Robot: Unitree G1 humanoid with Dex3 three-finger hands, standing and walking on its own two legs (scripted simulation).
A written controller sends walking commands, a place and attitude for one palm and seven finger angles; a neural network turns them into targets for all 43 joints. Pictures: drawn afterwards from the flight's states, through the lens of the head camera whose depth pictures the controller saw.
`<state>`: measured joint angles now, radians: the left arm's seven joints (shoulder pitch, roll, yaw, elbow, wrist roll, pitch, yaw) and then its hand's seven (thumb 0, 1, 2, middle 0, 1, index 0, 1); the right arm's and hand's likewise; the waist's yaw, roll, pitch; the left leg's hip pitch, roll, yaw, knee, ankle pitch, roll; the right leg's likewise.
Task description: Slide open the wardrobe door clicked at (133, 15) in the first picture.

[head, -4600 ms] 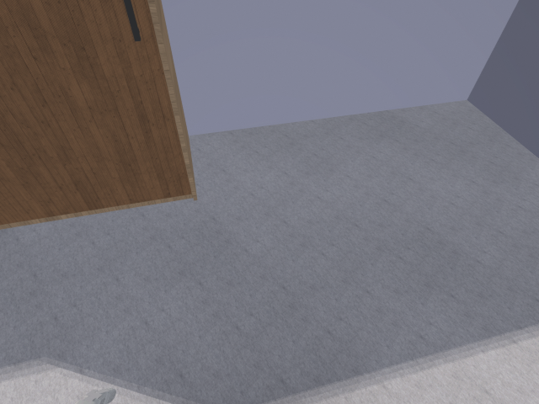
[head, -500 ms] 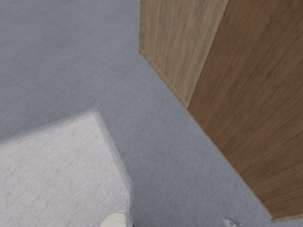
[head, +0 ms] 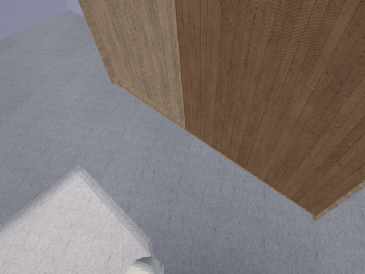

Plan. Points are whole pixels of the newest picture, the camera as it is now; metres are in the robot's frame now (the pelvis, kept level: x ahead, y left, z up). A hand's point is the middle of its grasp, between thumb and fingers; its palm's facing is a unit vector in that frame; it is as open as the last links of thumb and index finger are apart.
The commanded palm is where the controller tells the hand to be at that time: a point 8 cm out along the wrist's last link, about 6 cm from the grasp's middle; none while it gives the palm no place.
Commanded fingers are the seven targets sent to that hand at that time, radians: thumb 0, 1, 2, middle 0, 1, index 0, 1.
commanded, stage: turn to face it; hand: right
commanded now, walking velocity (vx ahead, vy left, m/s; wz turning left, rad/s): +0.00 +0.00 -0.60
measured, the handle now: out of the picture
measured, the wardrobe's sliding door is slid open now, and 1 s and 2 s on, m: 0.00 0.00 0.00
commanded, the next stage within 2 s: take the last steps up to it in 1.04 s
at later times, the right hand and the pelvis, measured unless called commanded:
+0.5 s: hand out of the picture +0.05 -0.15 -0.13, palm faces +0.28 +0.92 -0.29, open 7.4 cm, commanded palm none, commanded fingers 0.00 -0.90 -0.90 0.20 0.30 0.20 0.30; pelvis -0.01 +0.07 +0.01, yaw -17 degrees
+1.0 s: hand out of the picture -0.14 -0.17 -0.18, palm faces +0.55 +0.80 -0.24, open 7.4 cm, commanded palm none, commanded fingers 0.00 -0.90 -0.90 0.20 0.30 0.20 0.30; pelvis -0.04 +0.02 +0.01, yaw -32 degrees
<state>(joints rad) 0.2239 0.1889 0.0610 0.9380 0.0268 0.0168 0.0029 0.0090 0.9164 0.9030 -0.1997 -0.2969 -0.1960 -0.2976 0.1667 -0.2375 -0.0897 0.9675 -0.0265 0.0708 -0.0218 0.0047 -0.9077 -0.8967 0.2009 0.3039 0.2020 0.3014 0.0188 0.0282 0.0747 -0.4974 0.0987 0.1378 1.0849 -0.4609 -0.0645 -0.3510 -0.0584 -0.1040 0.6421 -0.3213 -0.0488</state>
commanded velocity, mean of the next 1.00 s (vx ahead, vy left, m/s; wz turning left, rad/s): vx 0.00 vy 0.00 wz -0.49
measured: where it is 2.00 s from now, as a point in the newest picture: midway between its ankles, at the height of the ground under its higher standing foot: outside the picture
